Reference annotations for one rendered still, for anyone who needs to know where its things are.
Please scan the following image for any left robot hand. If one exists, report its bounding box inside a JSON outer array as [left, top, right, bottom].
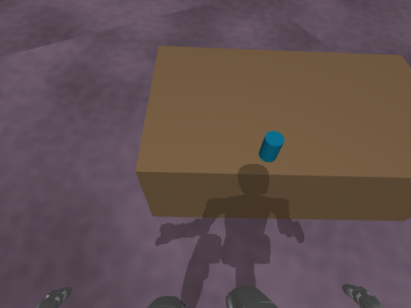
[[36, 287, 71, 308]]

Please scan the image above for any right robot hand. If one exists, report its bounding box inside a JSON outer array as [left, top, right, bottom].
[[342, 284, 384, 308]]

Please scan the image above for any can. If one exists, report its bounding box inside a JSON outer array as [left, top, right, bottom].
[[259, 131, 284, 162]]

